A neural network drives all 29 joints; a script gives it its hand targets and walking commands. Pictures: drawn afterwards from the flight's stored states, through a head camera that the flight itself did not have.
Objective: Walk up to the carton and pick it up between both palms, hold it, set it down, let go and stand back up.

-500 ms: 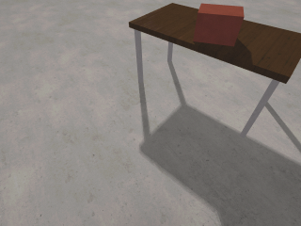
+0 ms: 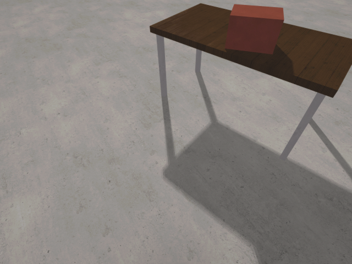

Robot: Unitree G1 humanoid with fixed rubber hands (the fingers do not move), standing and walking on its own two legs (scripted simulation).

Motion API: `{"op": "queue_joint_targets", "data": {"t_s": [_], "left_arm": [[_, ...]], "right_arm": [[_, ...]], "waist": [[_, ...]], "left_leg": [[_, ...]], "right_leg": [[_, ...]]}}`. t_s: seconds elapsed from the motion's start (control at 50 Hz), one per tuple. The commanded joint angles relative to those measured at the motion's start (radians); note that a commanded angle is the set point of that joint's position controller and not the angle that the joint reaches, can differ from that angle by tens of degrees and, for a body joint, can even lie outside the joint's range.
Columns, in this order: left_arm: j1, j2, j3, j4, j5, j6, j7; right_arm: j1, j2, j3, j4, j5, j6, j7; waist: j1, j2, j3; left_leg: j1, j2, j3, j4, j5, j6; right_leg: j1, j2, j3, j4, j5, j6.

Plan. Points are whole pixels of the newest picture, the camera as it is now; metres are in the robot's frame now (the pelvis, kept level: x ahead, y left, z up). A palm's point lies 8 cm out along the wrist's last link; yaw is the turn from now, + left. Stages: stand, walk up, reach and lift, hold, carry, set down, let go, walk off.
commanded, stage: stand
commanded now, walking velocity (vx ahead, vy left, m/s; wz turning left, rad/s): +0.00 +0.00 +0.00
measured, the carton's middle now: (252, 28) +1.34 -0.43 -0.04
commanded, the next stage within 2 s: walk up in 0.32 s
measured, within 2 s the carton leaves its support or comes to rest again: neither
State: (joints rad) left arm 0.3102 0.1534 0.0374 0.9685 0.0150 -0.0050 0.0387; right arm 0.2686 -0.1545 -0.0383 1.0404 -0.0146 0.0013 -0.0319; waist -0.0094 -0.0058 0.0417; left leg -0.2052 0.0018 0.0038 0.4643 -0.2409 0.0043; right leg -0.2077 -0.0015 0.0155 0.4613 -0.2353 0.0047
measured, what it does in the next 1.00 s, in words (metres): steps to the right, turning right: right foot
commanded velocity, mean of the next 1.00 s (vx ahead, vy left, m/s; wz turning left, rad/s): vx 0.00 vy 0.00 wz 0.00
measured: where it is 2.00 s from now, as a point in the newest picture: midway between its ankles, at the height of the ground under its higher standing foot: (214, 219)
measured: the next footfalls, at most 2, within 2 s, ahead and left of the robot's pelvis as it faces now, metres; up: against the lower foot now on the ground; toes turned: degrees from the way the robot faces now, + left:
right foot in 0.90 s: +0.10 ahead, -0.25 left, +0.00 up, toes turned -21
left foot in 1.34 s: +0.47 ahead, -0.07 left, +0.00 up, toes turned -22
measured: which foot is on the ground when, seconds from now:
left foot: down 0.00-0.90, up 0.92-1.00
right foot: down 0.00-0.58, up 0.60-0.88, down 0.90-1.00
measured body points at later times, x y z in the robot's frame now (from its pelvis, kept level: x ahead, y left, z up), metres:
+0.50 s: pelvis -0.01 +0.00 +0.00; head +0.01 +0.00 +0.45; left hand -0.02 +0.21 -0.16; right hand -0.02 -0.21 -0.16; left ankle +0.01 +0.12 -0.74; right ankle +0.01 -0.12 -0.74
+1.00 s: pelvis +0.09 -0.11 -0.03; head +0.08 -0.15 +0.42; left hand +0.29 +0.18 -0.07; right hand +0.13 -0.46 -0.12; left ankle +0.04 +0.04 -0.67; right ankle +0.06 -0.23 -0.74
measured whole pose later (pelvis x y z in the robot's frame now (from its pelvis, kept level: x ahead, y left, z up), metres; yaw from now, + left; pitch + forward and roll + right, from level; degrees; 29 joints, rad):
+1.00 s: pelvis +0.09 -0.11 -0.03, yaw -17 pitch -1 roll -2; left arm 0.41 0.42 0.08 0.55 0.01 -0.06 0.00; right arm 0.28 -0.46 -0.14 0.58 -0.05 -0.01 0.05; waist 0.00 0.13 0.01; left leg -0.38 0.11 0.03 1.22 -0.58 0.06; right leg -0.35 -0.02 -0.06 0.75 -0.39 0.00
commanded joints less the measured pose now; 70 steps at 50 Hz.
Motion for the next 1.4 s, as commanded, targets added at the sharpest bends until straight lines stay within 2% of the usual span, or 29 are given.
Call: {"op": "queue_joint_targets", "data": {"t_s": [0.0,0.48,0.5,0.54,0.56,0.58,0.62,0.64,0.7,0.74,0.78,0.82,0.84,0.86,0.88,0.9,0.92,0.96,1.0,1.04,1.14,1.2,1.24,1.28,1.3,1.32,1.34,1.36,1.38], "left_arm": [[0.055,0.064,0.008,0.01,0.0,-0.008,0.004],[0.078,0.031,-0.01,0.116,0.0,-0.002,0.007],[0.043,0.235,0.079,-0.1,0.037,-0.019,-0.01],[-0.097,0.271,0.087,-0.181,0.03,-0.024,-0.025],[-0.152,0.202,0.065,-0.236,0.031,-0.025,-0.034],[-0.11,0.18,0.056,-0.271,0.045,-0.03,-0.037],[-0.01,0.225,0.072,-0.291,0.055,-0.022,-0.056],[0.016,0.244,0.076,-0.302,0.056,-0.018,-0.067],[0.032,0.25,0.071,-0.368,0.032,-0.002,-0.106],[0.016,0.288,0.075,-0.407,0.017,0.006,-0.12],[0.031,0.334,0.086,-0.428,0.015,0.008,-0.122],[0.111,0.362,0.095,-0.414,0.016,-0.002,-0.111],[0.2,0.39,0.105,-0.387,0.018,-0.013,-0.098],[0.316,0.447,0.124,-0.351,0.012,-0.028,-0.076],[0.404,0.523,0.133,-0.364,0.008,-0.038,-0.052],[0.378,0.568,0.125,-0.435,-0.002,-0.054,-0.031],[0.321,0.601,0.137,-0.465,-0.015,-0.067,-0.016],[0.276,0.57,0.126,-0.479,0.003,-0.097,0.007],[0.221,0.527,0.1,-0.491,0.002,-0.1,0.014],[0.196,0.517,0.087,-0.5,0.0,-0.106,0.019],[0.202,0.544,0.094,-0.496,-0.003,-0.084,0.019],[0.201,0.559,0.097,-0.493,-0.003,-0.065,0.015],[0.192,0.561,0.098,-0.493,0.004,-0.055,0.015],[0.175,0.545,0.095,-0.499,0.008,-0.046,0.014],[0.171,0.538,0.093,-0.501,0.0,-0.039,0.013],[0.234,0.48,0.078,-0.5,-0.013,-0.042,0.01],[0.298,0.385,0.049,-0.528,-0.041,-0.047,0.004],[0.255,0.462,0.069,-0.542,-0.039,-0.041,0.019],[0.149,0.521,0.085,-0.54,-0.02,-0.04,0.024]], "right_arm": [[0.057,-0.074,-0.011,0.01,0.0,-0.006,-0.004],[0.091,-0.036,0.007,0.087,0.0,-0.003,-0.011],[0.007,-0.342,-0.109,-0.134,-0.078,-0.037,0.002],[0.087,-0.309,-0.114,-0.163,-0.084,-0.056,0.013],[0.162,-0.297,-0.113,-0.173,-0.093,-0.063,0.012],[0.15,-0.29,-0.114,-0.213,-0.098,-0.072,0.009],[0.085,-0.314,-0.131,-0.303,-0.07,-0.089,0.008],[0.055,-0.339,-0.134,-0.336,-0.066,-0.091,0.011],[-0.021,-0.373,-0.136,-0.416,-0.071,-0.083,0.03],[-0.039,-0.407,-0.14,-0.453,-0.062,-0.074,0.041],[-0.035,-0.433,-0.139,-0.484,-0.047,-0.062,0.05],[-0.043,-0.429,-0.131,-0.504,-0.04,-0.049,0.059],[-0.025,-0.399,-0.117,-0.511,-0.043,-0.04,0.064],[0.009,-0.345,-0.094,-0.521,-0.049,-0.032,0.073],[-0.023,-0.298,-0.074,-0.564,-0.045,-0.032,0.087],[-0.054,-0.339,-0.077,-0.621,-0.035,-0.035,0.094],[-0.097,-0.396,-0.108,-0.651,-0.03,-0.036,0.088],[-0.071,-0.445,-0.111,-0.636,-0.021,-0.047,0.085],[-0.011,-0.438,-0.108,-0.619,-0.03,-0.048,0.092],[-0.026,-0.414,-0.101,-0.637,-0.037,-0.036,0.106],[-0.114,-0.373,-0.084,-0.695,-0.04,-0.006,0.131],[-0.136,-0.376,-0.091,-0.708,-0.036,0.006,0.133],[-0.124,-0.392,-0.1,-0.712,-0.03,0.013,0.127],[-0.026,-0.431,-0.124,-0.679,-0.032,0.01,0.112],[0.098,-0.448,-0.136,-0.642,-0.034,0.002,0.101],[0.201,-0.505,-0.151,-0.619,-0.049,-0.014,0.087],[0.212,-0.57,-0.16,-0.651,-0.053,-0.024,0.075],[0.201,-0.587,-0.166,-0.669,-0.019,-0.017,0.068],[0.179,-0.562,-0.161,-0.673,0.009,-0.015,0.067]], "waist": [[-0.003,0.0,0.016],[0.001,0.008,0.044],[-0.007,0.048,-0.004],[-0.088,0.081,0.084],[-0.131,0.206,0.104],[-0.12,0.171,0.11],[-0.059,0.029,0.061],[-0.047,0.029,0.038],[-0.027,0.147,0.033],[-0.023,0.209,0.053],[-0.016,0.199,0.071],[0.025,0.126,0.066],[0.056,0.022,0.026],[0.103,-0.168,-0.038],[0.165,-0.318,-0.006],[0.128,-0.24,0.023],[0.131,-0.205,0.044],[0.093,-0.087,0.047],[0.044,-0.062,0.004],[0.031,-0.075,0.027],[0.051,-0.096,0.071],[0.054,-0.091,0.046],[0.047,-0.094,0.053],[-0.008,-0.061,0.021],[-0.073,-0.013,-0.051],[-0.108,0.106,-0.153],[-0.077,0.303,-0.281],[-0.086,0.353,-0.295],[-0.084,0.185,-0.16]], "left_leg": [[-0.001,0.066,-0.083,-0.093,0.068,0.045],[-0.011,0.068,-0.083,-0.11,0.033,0.039],[0.086,0.088,-0.055,-0.007,-0.407,0.079],[0.189,0.188,-0.194,-0.122,-0.563,0.15],[0.241,0.344,-0.369,-0.285,-0.594,0.227],[0.259,0.475,-0.465,-0.324,-0.517,0.3],[0.162,0.459,-0.368,-0.33,-0.465,0.285],[0.121,0.417,-0.283,-0.326,-0.443,0.263],[0.019,0.301,-0.028,-0.286,-0.42,0.207],[-0.054,0.275,0.064,-0.271,-0.468,0.186],[-0.111,0.284,0.106,-0.214,-0.523,0.186],[-0.159,0.271,0.168,-0.069,-0.534,0.169],[-0.186,0.229,0.211,0.127,-0.499,0.154],[-0.27,0.144,0.256,0.463,-0.432,0.128],[-0.555,0.089,0.184,0.754,-0.441,0.081],[-0.711,0.03,0.052,0.874,-0.415,0.048],[-0.736,0.078,-0.049,0.937,-0.388,0.055],[-0.742,0.154,-0.068,0.937,-0.28,0.043],[-0.584,0.179,-0.072,0.777,-0.172,0.023],[-0.486,0.142,-0.025,0.668,-0.05,-0.003],[-0.38,0.096,0.013,0.376,0.2,0.02],[-0.231,0.076,0.02,0.285,0.265,0.043],[-0.201,0.083,0.003,0.236,0.219,0.048],[-0.101,0.06,0.004,0.181,0.04,0.065],[0.06,0.02,0.018,0.12,-0.016,0.08],[0.244,0.102,-0.15,0.098,-0.131,0.115],[0.41,0.349,-0.539,0.035,-0.173,0.206],[0.388,0.452,-0.789,-0.177,-0.299,0.295],[0.24,0.441,-0.727,-0.224,-0.282,0.264]], "right_leg": [[-0.015,-0.062,0.075,-0.084,0.07,-0.042],[-0.024,-0.058,0.077,-0.107,0.028,-0.041],[-0.204,-0.064,0.233,-0.011,-0.513,-0.113],[-0.54,-0.068,0.16,0.128,-0.5,-0.09],[-0.611,-0.022,0.015,0.384,-0.289,-0.062],[-0.677,-0.095,0.028,0.507,-0.274,-0.045],[-0.566,-0.157,0.079,0.593,-0.237,-0.032],[-0.506,-0.152,0.067,0.579,-0.214,-0.027],[-0.339,-0.123,-0.016,0.423,-0.132,-0.024],[-0.245,-0.102,-0.065,0.333,-0.096,-0.029],[-0.149,-0.071,-0.12,0.279,-0.076,-0.03],[-0.017,-0.039,-0.176,0.208,-0.014,-0.034],[0.084,-0.01,-0.167,0.184,-0.039,-0.035],[0.231,0.033,-0.116,0.146,-0.158,-0.049],[0.322,-0.156,0.294,0.013,-0.366,-0.116],[0.293,-0.361,0.794,-0.218,-0.365,-0.216],[0.245,-0.439,0.878,-0.273,-0.312,-0.299],[0.255,-0.383,0.633,-0.115,-0.01,-0.292],[0.143,-0.29,0.389,-0.059,0.216,-0.243],[0.027,-0.219,0.257,-0.081,0.374,-0.225],[-0.033,-0.161,0.147,-0.08,0.311,-0.151],[-0.079,-0.187,0.156,-0.112,0.11,-0.142],[-0.041,-0.211,0.164,-0.095,0.109,-0.139],[-0.001,-0.202,0.134,0.104,0.214,-0.124],[-0.034,-0.166,0.098,0.326,0.251,-0.107],[-0.159,-0.096,0.076,0.619,0.151,-0.07],[-0.35,0.038,0.076,0.851,-0.346,-0.031],[-0.442,0.078,0.119,0.934,-0.385,-0.038],[-0.464,0.022,0.144,0.957,-0.324,-0.035]]}}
